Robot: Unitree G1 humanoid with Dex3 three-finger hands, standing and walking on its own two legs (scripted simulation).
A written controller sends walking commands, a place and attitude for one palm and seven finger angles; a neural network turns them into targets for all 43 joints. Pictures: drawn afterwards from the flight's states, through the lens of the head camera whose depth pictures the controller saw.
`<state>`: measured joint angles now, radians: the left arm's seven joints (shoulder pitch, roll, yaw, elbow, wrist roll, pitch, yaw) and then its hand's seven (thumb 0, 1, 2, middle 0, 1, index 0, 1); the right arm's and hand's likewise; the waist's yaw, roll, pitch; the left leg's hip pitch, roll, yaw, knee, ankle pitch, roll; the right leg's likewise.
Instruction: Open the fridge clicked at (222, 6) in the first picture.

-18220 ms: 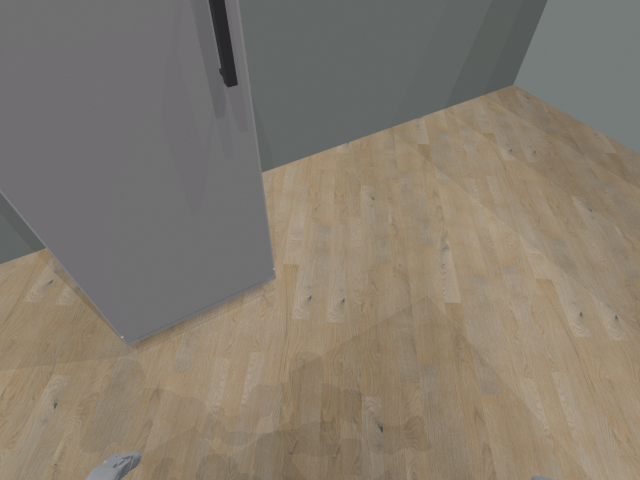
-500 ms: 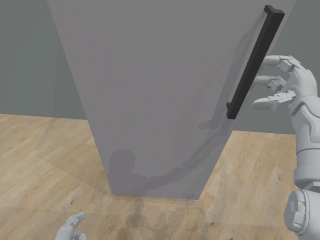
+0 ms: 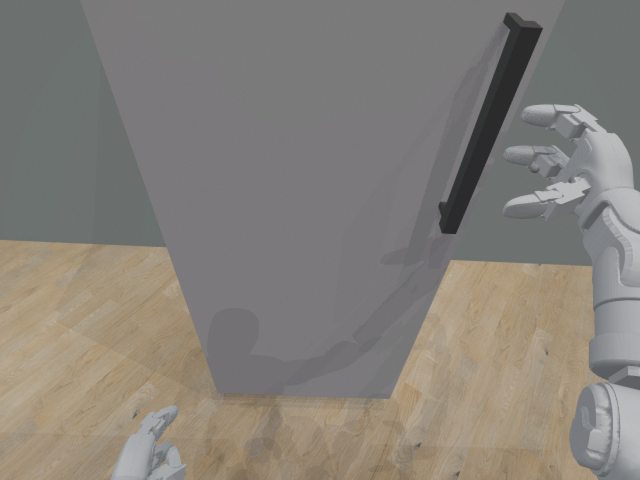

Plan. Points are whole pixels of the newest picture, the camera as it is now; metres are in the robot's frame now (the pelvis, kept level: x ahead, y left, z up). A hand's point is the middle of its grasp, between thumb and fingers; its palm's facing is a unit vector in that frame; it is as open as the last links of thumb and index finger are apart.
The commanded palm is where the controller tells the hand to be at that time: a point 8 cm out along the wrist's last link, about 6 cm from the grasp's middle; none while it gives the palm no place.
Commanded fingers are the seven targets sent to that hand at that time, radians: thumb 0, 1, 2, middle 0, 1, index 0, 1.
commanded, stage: move the hooked fingers beside the handle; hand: right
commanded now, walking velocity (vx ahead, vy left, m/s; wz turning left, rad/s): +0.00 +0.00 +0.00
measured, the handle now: (475, 139) +0.48 -0.16 +0.22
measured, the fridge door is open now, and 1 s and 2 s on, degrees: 0 0 0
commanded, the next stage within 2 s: feel for the door with the fingertips in 1.28 s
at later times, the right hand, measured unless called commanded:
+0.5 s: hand (537, 172) +0.42 -0.22 +0.22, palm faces +0.00 +1.00 -0.02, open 14.0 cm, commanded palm +0.39 -0.27 +0.22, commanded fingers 0.00 0.50 -0.30 0.30 1.20 0.30 1.20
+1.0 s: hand (536, 171) +0.41 -0.21 +0.23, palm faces -0.01 +1.00 -0.02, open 14.0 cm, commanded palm +0.40 -0.27 +0.23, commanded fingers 0.00 0.50 -0.30 0.30 1.20 0.30 1.20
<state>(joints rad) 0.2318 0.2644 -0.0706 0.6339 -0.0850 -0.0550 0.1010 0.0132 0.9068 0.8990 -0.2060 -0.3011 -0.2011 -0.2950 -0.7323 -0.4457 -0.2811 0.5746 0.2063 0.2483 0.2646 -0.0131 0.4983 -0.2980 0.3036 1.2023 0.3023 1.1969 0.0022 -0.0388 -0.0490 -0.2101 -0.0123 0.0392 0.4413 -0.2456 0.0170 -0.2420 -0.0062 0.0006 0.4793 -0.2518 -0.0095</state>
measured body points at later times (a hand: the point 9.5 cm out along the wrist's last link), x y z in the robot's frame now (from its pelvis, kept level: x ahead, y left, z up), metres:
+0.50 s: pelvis +0.00 -0.01 +0.00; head -0.01 +0.01 +0.45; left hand +0.12 +0.25 -0.10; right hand +0.41 -0.27 +0.23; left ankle -0.01 +0.11 -0.74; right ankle +0.00 -0.11 -0.74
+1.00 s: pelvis +0.00 +0.00 +0.00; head +0.00 +0.01 +0.45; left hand +0.15 +0.24 -0.09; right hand +0.41 -0.26 +0.23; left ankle -0.01 +0.11 -0.74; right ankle +0.00 -0.11 -0.74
